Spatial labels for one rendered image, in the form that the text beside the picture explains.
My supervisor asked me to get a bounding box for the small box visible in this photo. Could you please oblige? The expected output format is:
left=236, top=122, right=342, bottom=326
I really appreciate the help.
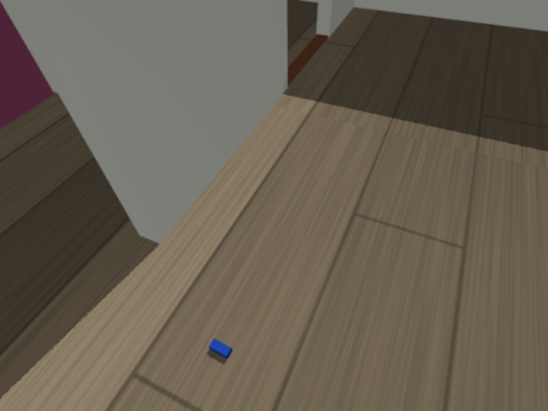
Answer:
left=209, top=338, right=232, bottom=359

